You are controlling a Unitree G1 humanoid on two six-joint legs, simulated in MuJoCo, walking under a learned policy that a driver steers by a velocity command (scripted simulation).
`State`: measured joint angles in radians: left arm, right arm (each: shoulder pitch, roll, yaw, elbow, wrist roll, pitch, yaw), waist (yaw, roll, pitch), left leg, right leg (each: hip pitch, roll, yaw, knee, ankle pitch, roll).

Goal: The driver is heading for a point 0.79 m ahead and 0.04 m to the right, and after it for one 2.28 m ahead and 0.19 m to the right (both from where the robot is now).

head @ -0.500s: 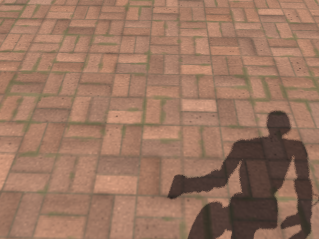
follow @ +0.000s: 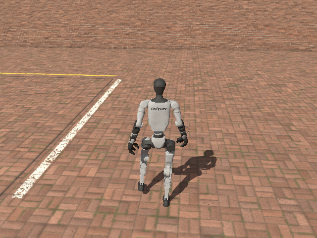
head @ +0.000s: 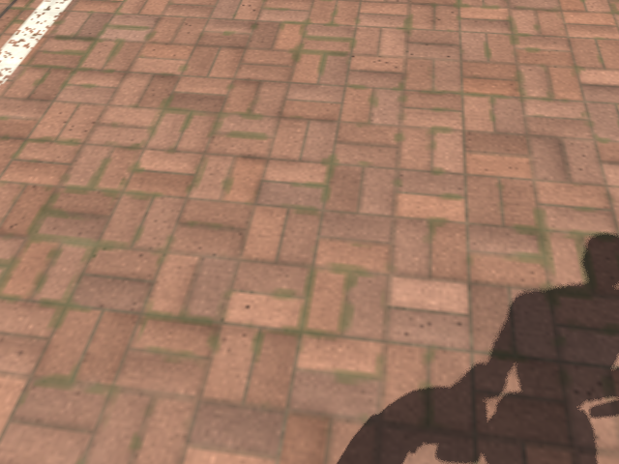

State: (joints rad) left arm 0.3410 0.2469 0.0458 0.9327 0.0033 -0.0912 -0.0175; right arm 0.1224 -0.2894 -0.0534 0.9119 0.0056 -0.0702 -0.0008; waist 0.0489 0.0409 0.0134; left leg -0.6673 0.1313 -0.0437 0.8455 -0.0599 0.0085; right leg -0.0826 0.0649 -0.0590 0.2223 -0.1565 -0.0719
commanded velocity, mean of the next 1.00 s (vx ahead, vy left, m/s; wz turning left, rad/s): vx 0.19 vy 0.00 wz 0.00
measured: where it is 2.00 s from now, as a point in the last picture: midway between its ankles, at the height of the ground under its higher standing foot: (352, 334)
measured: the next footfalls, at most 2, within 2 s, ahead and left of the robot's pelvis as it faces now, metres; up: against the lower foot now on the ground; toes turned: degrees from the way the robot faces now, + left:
left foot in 0.22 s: +0.32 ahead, +0.15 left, +0.00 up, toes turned +2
right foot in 0.58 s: +0.31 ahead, -0.09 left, +0.00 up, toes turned +0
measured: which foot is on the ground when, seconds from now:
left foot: up 0.00-0.20, down 0.22-1.00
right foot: down 0.00-0.24, up 0.26-0.56, down 0.58-1.00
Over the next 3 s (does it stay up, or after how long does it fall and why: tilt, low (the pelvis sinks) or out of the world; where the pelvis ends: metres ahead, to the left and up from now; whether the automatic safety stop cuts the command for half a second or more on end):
stays up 1.33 0.04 0.00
